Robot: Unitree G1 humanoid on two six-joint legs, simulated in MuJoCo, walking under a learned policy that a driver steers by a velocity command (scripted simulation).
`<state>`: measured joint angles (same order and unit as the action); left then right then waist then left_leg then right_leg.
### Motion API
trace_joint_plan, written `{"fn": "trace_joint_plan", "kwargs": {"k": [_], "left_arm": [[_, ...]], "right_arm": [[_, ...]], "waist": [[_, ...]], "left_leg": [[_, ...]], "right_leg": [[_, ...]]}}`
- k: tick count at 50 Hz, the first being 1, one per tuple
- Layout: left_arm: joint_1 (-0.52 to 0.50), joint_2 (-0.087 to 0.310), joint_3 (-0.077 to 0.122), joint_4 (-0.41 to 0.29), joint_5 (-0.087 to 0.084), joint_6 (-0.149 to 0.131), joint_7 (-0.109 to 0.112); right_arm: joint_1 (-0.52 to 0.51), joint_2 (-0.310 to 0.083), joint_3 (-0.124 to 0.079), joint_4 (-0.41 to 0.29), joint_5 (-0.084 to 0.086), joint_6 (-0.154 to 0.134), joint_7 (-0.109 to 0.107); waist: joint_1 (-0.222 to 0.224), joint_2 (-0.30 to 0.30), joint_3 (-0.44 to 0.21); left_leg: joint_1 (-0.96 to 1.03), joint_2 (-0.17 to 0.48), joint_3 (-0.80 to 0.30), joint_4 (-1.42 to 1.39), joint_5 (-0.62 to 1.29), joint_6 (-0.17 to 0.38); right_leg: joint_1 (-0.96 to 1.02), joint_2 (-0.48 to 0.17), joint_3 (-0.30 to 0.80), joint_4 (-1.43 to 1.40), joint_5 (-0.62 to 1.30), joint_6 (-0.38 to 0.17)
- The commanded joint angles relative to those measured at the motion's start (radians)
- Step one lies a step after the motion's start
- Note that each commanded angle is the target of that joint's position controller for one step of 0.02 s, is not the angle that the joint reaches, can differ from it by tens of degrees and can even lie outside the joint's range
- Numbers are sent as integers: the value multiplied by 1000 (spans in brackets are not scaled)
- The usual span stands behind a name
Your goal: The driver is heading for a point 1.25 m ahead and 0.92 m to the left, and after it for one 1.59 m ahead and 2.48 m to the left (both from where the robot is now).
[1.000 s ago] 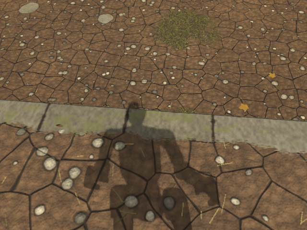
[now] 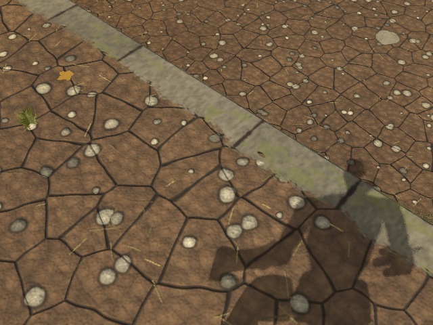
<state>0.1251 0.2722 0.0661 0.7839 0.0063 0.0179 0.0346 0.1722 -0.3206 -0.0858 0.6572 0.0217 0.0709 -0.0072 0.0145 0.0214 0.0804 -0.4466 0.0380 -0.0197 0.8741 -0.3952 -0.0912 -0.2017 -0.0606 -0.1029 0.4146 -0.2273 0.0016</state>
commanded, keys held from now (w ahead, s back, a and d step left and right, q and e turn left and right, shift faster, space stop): q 0.78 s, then w+q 0.22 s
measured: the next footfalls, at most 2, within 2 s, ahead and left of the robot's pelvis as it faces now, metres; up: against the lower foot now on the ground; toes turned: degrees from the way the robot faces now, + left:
left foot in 0.10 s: +0.04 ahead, +0.14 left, +0.00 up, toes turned +6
right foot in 0.62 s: +0.11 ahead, -0.07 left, +0.00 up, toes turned +27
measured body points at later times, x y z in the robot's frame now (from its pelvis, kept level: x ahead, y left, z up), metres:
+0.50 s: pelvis +0.01 +0.05 +0.00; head +0.04 +0.07 +0.44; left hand +0.09 +0.37 -0.11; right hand +0.24 -0.19 -0.08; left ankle +0.00 +0.14 -0.74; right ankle +0.07 -0.10 -0.71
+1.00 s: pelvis +0.02 +0.06 +0.00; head +0.04 +0.08 +0.45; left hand -0.05 +0.36 -0.11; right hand +0.32 -0.07 -0.09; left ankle -0.05 +0.16 -0.72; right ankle +0.07 -0.08 -0.74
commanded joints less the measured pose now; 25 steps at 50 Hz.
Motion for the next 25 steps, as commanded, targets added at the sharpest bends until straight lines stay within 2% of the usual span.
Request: {"fn": "trace_joint_plan", "kwargs": {"k": [1, 3, 4, 5, 6, 7, 8, 9, 10, 11, 12, 14, 18, 22, 25], "left_arm": [[-24, 225, 59, -62, -13, -9, -8], [-37, 231, 61, -59, -31, -10, -13], [-36, 218, 58, -53, -40, -11, -14], [26, 178, 48, -28, -34, -14, -20], [30, 110, 27, -49, 13, -14, -25], [-48, 106, 22, -110, 21, -19, -17], [-97, 157, 37, -116, 2, -17, -10], [-98, 167, 43, -115, -13, -16, -6], [-74, 167, 48, -94, -7, -14, 2], [-62, 177, 52, -89, 1, -11, 7], [-48, 172, 52, -87, 3, -11, 4], [-23, 154, 49, -86, -3, -13, 0], [-59, 129, 38, -107, -4, -15, -2], [-72, 128, 36, -121, -8, -25, -12], [-62, 134, 38, -129, -14, -37, -22]], "right_arm": [[-41, -86, -19, -102, -1, -11, 13], [-4, -87, -25, -96, 0, -4, 23], [37, -89, -31, -81, -1, -4, 24], [85, -124, -47, -65, -3, -5, 14], [126, -241, -77, -76, -4, -11, -4], [98, -284, -72, -109, -37, -35, 2], [102, -228, -60, -105, -46, -59, 13], [63, -199, -49, -94, -39, -74, 11], [14, -174, -44, -95, -22, -75, 4], [-18, -153, -34, -99, -9, -72, -2], [-24, -148, -28, -105, -11, -69, -9], [-19, -145, -25, -111, -18, -68, -17], [1, -161, -31, -109, -15, -61, -25], [-7, -175, -36, -115, -17, -52, -22], [-22, -177, -36, -121, -14, -45, -14]], "waist": [[21, -205, -139], [-10, -196, -137], [-33, -179, -143], [-41, -92, -159], [-30, 195, -170], [-46, 285, -196], [-87, 162, -219], [-55, 137, -173], [-30, 88, -154], [-16, 102, -142], [-7, 118, -151], [0, 111, -175], [-22, 115, -160], [-35, 128, -143], [-36, 134, -153]], "left_leg": [[41, -6, 64, -129, 19, 25], [121, -17, 86, -275, 98, 66], [205, -38, 100, -386, 183, 97], [344, -38, 49, -475, 314, 136], [522, 194, -283, -512, 672, 227], [469, 373, -522, -507, 814, 445], [442, 335, -470, -535, 706, 458], [404, 269, -380, -537, 614, 395], [383, 213, -328, -535, 519, 337], [358, 190, -305, -536, 521, 315], [329, 171, -293, -538, 547, 314], [331, 153, -285, -539, 549, 320], [343, 141, -336, -532, 445, 322], [287, 131, -409, -518, 352, 327], [279, 123, -471, -489, 403, 324]], "right_leg": [[128, -249, 131, -79, 391, -212], [110, -255, 109, -24, 358, -175], [74, -238, 78, 37, 308, -134], [-18, -195, 17, 157, 195, -65], [-285, -78, -74, 466, -202, 36], [-462, 47, 45, 697, -475, 76], [-468, 25, 140, 794, -440, 69], [-467, 8, 160, 796, -349, 51], [-464, -5, 169, 757, -267, 47], [-450, -3, 170, 734, -213, 53], [-411, 13, 164, 746, -169, 60], [-384, 34, 163, 708, -120, 71], [-372, 55, 180, 515, -107, 88], [-296, 78, 194, 381, -132, 83], [-235, 97, 198, 300, -153, 70]]}}
Over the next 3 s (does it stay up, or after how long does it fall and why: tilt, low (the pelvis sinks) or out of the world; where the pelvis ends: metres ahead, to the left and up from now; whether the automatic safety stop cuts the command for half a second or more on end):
stays up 0.89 0.63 -0.02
